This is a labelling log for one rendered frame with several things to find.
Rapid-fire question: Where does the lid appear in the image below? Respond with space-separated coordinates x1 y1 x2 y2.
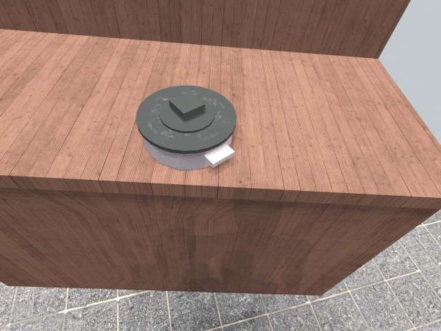
136 86 237 154

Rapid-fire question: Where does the knob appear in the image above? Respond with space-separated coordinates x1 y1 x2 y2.
169 92 205 120

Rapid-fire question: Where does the table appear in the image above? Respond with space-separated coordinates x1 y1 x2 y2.
0 0 441 296

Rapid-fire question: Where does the pot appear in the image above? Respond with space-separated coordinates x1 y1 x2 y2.
143 136 235 170

